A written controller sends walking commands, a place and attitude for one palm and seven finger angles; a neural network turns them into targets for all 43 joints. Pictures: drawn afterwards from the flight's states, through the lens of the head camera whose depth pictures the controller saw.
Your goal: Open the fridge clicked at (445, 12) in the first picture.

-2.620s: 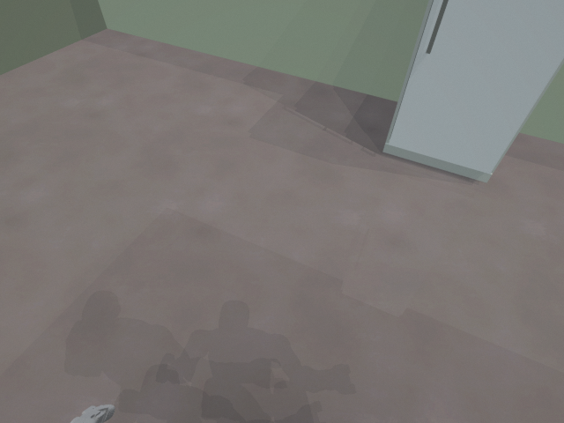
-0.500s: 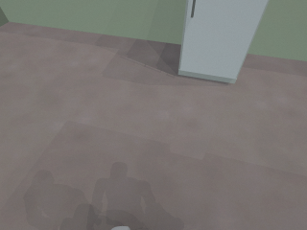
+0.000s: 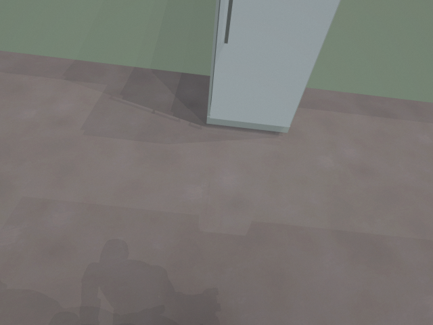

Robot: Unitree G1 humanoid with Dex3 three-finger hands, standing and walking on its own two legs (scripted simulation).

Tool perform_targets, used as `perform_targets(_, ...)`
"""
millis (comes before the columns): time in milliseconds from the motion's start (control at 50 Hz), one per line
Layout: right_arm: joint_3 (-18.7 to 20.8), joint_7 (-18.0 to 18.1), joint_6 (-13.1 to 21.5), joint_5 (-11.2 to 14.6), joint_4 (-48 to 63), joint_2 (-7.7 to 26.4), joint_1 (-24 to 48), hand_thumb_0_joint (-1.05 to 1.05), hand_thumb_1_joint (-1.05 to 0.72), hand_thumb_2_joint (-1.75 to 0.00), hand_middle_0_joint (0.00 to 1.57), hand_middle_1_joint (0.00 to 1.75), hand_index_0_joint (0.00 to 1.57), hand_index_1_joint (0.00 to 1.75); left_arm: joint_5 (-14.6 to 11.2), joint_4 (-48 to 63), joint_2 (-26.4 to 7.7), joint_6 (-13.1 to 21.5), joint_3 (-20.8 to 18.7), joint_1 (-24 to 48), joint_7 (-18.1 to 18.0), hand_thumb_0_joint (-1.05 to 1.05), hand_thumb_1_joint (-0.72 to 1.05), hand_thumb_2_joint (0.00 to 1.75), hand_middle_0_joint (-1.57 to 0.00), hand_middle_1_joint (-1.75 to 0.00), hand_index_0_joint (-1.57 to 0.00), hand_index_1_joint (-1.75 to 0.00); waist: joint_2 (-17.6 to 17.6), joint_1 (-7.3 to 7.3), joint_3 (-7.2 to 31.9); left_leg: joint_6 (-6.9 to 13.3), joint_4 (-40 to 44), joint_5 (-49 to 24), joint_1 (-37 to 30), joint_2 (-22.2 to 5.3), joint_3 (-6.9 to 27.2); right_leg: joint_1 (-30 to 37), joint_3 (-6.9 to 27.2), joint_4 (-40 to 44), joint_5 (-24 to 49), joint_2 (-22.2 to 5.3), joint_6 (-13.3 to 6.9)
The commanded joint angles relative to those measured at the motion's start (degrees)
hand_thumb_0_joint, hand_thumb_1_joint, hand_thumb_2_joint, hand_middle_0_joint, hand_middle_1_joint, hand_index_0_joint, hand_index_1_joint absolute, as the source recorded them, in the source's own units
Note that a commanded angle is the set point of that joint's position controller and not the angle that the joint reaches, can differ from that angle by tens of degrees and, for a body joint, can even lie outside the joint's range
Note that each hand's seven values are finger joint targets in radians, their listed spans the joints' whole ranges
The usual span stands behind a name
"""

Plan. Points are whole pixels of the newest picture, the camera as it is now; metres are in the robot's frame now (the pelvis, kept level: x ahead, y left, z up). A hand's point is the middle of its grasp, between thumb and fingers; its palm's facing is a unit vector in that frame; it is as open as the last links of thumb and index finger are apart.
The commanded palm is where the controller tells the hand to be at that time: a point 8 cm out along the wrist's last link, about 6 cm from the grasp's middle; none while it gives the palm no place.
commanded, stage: walk to a spot facing it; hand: left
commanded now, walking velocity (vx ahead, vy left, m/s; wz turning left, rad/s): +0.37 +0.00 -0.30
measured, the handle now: out of the picture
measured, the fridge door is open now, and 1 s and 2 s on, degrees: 0 0 0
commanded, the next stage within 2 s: turn to face it in 1.24 s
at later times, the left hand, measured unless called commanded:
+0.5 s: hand (178, 234) +0.36 +0.12 -0.18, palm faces -0.20 -0.97 -0.14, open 7.4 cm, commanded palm none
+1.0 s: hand (171, 215) +0.41 +0.14 -0.18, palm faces -0.08 -0.99 -0.13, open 7.3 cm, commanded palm none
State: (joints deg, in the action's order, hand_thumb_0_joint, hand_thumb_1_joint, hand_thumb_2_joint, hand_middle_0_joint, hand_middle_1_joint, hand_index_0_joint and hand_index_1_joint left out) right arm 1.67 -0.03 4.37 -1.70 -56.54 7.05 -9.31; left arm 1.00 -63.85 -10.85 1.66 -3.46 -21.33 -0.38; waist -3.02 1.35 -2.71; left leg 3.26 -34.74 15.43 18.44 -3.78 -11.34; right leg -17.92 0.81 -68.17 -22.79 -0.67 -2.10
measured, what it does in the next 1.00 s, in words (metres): walks ahead: right foot, then left foot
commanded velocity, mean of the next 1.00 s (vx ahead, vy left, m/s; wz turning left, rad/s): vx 0.37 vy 0.00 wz -0.18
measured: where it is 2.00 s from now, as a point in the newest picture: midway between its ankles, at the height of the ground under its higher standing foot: (231, 237)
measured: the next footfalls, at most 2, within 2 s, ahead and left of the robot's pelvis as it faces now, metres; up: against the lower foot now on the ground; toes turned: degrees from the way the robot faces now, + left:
right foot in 0.48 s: +0.34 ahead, -0.12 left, +0.00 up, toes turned -18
left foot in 0.98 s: +0.61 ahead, +0.06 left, +0.00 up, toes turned -1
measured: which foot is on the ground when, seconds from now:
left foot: down 0.00-0.50, up 0.52-0.96, down 0.98-1.00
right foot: up 0.00-0.46, down 0.48-1.00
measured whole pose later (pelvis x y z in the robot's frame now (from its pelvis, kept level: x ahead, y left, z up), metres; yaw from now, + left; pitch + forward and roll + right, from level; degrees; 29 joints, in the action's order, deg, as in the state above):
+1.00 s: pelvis +0.46 -0.02 -0.01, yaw -12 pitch +0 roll -2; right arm 3.0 -1.1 3.0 -2.0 -57.4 10.4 -6.5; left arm 0.9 -65.9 -7.9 3.7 -2.1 -24.5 -0.4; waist -1.2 2.8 -2.9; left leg 1.0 -33.7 8.9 24.0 -5.8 -9.4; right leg -0.7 -6.2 -29.3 -26.3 -0.7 -0.1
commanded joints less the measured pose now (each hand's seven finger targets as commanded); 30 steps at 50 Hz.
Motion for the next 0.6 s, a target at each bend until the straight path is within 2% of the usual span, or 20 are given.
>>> perform_targets(0,1.22,1.26,1.28,0.28,-2.43,6.33,-10.69,0.00,-0.90,-0.90,0.20,0.30,0.20,0.30,0.83,4.37,-0.24,-0.02,-0.78,-0.81,1.16,0.00,0.90,0.90,-0.20,-0.30,-0.20,-0.30,8.75,-0.82,-1.83,0.27,23.04,-9.89,-5.71,-14.83,13.74,-12.25,0.97,-4.60,7.92,-5.00,0.99)
perform_targets(20,1.16,1.35,1.41,0.50,-2.81,6.08,-10.97,0.00,-0.90,-0.90,0.20,0.30,0.20,0.30,0.90,4.04,0.26,-0.68,-0.84,-1.52,1.13,0.00,0.90,0.90,-0.20,-0.30,-0.20,-0.30,8.94,-0.12,-1.56,-0.30,23.47,-10.89,-5.40,-13.84,11.05,-12.37,0.63,-4.16,9.48,-4.87,1.26)
perform_targets(40,1.55,1.45,1.51,0.45,-2.69,5.35,-11.32,0.00,-0.90,-0.90,0.20,0.30,0.20,0.30,1.05,4.27,0.45,-1.18,-1.08,-1.38,1.09,0.00,0.90,0.90,-0.20,-0.30,-0.20,-0.30,9.08,0.05,-1.41,-0.08,24.10,-11.08,-5.68,-13.56,9.65,-13.73,0.50,-3.46,10.84,-5.21,1.60)
perform_targets(80,1.39,1.55,1.66,0.67,-3.16,5.91,-12.57,0.00,-0.90,-0.90,0.20,0.30,0.20,0.30,1.12,4.98,0.23,-1.76,-1.18,0.34,1.37,0.00,0.90,0.90,-0.20,-0.30,-0.20,-0.30,8.08,0.32,-2.18,-1.11,24.91,-13.61,-7.21,-12.73,7.24,-16.94,0.05,-2.71,14.25,-5.32,2.09)
perform_targets(160,1.24,1.79,1.64,0.83,-4.73,6.17,-15.77,0.00,-0.90,-0.90,0.20,0.30,0.20,0.30,1.01,6.94,-0.40,-2.25,-1.32,5.96,1.82,0.00,0.90,0.90,-0.20,-0.30,-0.20,-0.30,8.99,-0.52,-4.11,-0.75,25.14,-17.07,-12.67,-12.70,4.99,-23.79,-1.05,2.11,17.44,-5.90,2.86)
perform_targets(180,1.13,1.88,1.65,0.78,-5.18,6.05,-17.16,0.00,-0.90,-0.90,0.20,0.30,0.20,0.30,1.07,7.31,-0.36,-2.22,-1.14,7.79,1.90,0.00,0.90,0.90,-0.20,-0.30,-0.20,-0.30,8.58,-1.06,-4.79,-1.07,24.82,-19.91,-14.14,-12.49,4.26,-24.64,-2.00,4.27,17.58,-5.73,2.84)
perform_targets(240,1.04,2.05,1.50,0.38,-6.93,6.57,-20.83,0.00,-0.90,-0.90,0.20,0.30,0.20,0.30,0.94,9.25,0.00,-1.85,-0.50,14.13,2.21,0.00,0.90,0.90,-0.20,-0.30,-0.20,-0.30,8.68,-3.09,-5.93,0.90,24.00,-23.97,-18.90,-13.46,3.09,-24.67,-4.98,14.57,16.39,-5.97,2.45)
perform_targets(300,0.95,2.13,1.13,0.02,-8.60,6.56,-24.66,0.00,-0.90,-0.90,0.20,0.30,0.20,0.30,0.76,10.46,0.61,-1.22,0.08,19.54,2.33,0.00,0.90,0.90,-0.20,-0.30,-0.20,-0.30,8.46,-5.33,-6.92,1.83,22.82,-30.37,-22.42,-13.72,1.27,-22.00,-8.14,23.79,14.06,-4.30,1.15)
perform_targets(320,0.92,2.13,0.93,-0.05,-9.16,6.73,-25.33,0.00,-0.90,-0.90,0.20,0.30,0.20,0.30,0.67,10.69,0.81,-1.00,0.18,20.41,2.27,0.00,0.90,0.90,-0.20,-0.30,-0.20,-0.30,8.73,-5.49,-7.08,2.04,21.86,-33.37,-23.04,-13.99,0.70,-20.39,-8.95,26.23,12.68,-3.52,0.45)
perform_targets(360,1.18,2.03,0.55,0.05,-9.64,7.58,-25.19,0.00,-0.90,-0.90,0.20,0.30,0.20,0.30,0.64,10.11,0.30,-0.53,0.27,18.19,1.93,0.00,0.90,0.90,-0.20,-0.30,-0.20,-0.30,10.04,-4.14,-4.84,2.06,16.86,-46.91,-25.17,-14.39,-1.46,-15.32,-11.36,29.68,9.05,-0.77,-1.27)
perform_targets(400,1.29,2.09,0.27,0.31,-9.33,8.83,-23.24,0.00,-0.90,-0.90,0.20,0.30,0.20,0.30,0.82,7.96,-0.76,0.06,-0.22,10.73,1.52,0.00,0.90,0.90,-0.20,-0.30,-0.20,-0.30,11.51,-0.69,-0.55,1.38,7.93,-58.67,-24.63,-14.79,-3.14,-5.37,-12.72,31.86,7.52,2.02,-3.25)
perform_targets(420,1.31,2.00,0.18,0.55,-9.04,9.13,-22.33,0.00,-0.90,-0.90,0.20,0.30,0.20,0.30,1.05,6.03,-2.07,0.56,-0.69,5.33,1.35,0.00,0.90,0.90,-0.20,-0.30,-0.20,-0.30,11.02,1.86,2.24,0.12,-0.03,-57.76,-21.07,-13.24,-4.25,3.66,-13.30,35.04,10.06,3.09,-3.94)
perform_targets(440,1.44,1.53,0.23,1.01,-8.16,9.40,-20.00,0.00,-0.90,-0.90,0.20,0.30,0.20,0.30,1.20,3.45,-4.87,1.28,-1.73,-3.56,1.11,0.00,0.90,0.90,-0.20,-0.30,-0.20,-0.30,8.77,6.44,7.25,-1.39,-12.56,-48.32,-12.41,-12.11,-5.34,17.44,-9.11,37.68,15.11,-0.24,-5.88)
perform_targets(460,1.06,0.99,0.49,1.87,-6.37,5.99,-21.00,0.00,-0.90,-0.90,0.20,0.30,0.20,0.30,1.11,1.87,-10.93,1.86,-3.24,-10.18,0.26,0.00,0.90,0.90,-0.20,-0.30,-0.20,-0.30,-3.52,8.02,14.43,-3.66,-31.57,-13.27,4.89,-4.93,-5.88,33.29,13.21,40.42,20.38,-15.79,-12.22)
perform_targets(480,1.05,1.24,0.57,1.94,-4.73,4.69,-18.87,0.00,-0.90,-0.90,0.20,0.30,0.20,0.30,-0.34,1.13,-13.96,1.65,-3.59,-11.25,-0.13,0.00,0.90,0.90,-0.20,-0.30,-0.20,-0.30,-5.54,6.25,15.34,-4.49,-46.56,17.26,15.55,1.30,1.18,36.17,30.77,47.32,28.32,-24.88,-18.05)
perform_targets(500,1.48,1.24,0.26,1.79,-4.46,5.33,-15.91,0.00,-0.90,-0.90,0.20,0.30,0.20,0.30,-0.80,2.24,-13.28,1.30,-3.67,-6.75,-0.48,0.00,0.90,0.90,-0.20,-0.30,-0.20,-0.30,-1.09,5.33,10.31,-2.99,-48.79,13.30,17.28,-2.20,7.91,29.10,26.91,50.46,19.67,-24.43,-17.81)
perform_targets(520,1.73,0.76,-0.04,1.27,-4.05,4.46,-13.12,0.00,-0.90,-0.90,0.20,0.30,0.20,0.30,-0.70,3.42,-10.26,1.66,-2.80,-2.16,-0.48,0.00,0.90,0.90,-0.20,-0.30,-0.20,-0.30,0.45,3.84,4.80,-3.22,-47.32,7.15,18.02,-4.64,8.99,20.22,21.16,52.47,17.67,-21.40,-13.88)
perform_targets(540,1.67,0.81,-0.68,0.99,-4.04,3.68,-12.44,0.00,-0.90,-0.90,0.20,0.30,0.20,0.30,-0.66,3.85,-7.45,1.83,-1.89,1.27,-0.55,0.00,0.90,0.90,-0.20,-0.30,-0.20,-0.30,3.69,1.14,1.13,-3.46,-44.37,4.77,16.22,-6.36,10.02,11.72,17.18,53.77,14.94,-19.86,-11.84)
perform_targets(560,1.70,0.83,-1.45,0.55,-4.67,2.64,-12.76,0.00,-0.90,-0.90,0.20,0.30,0.20,0.30,-0.47,4.24,-4.87,2.15,-1.12,3.62,-0.71,0.00,0.90,0.90,-0.20,-0.30,-0.20,-0.30,5.97,-0.67,-2.28,-3.46,-41.08,2.98,12.84,-7.22,10.00,4.14,12.89,55.73,13.48,-17.86,-9.94)
perform_targets(580,1.58,0.72,-2.15,0.12,-5.18,1.26,-14.38,0.00,-0.90,-0.90,0.20,0.30,0.20,0.30,0.06,4.27,-2.95,2.66,-0.72,3.96,-0.77,0.00,0.90,0.90,-0.20,-0.30,-0.20,-0.30,4.21,-2.21,-3.61,-3.85,-38.53,1.57,11.15,-7.15,9.49,-0.08,9.11,56.63,15.11,-15.80,-8.45)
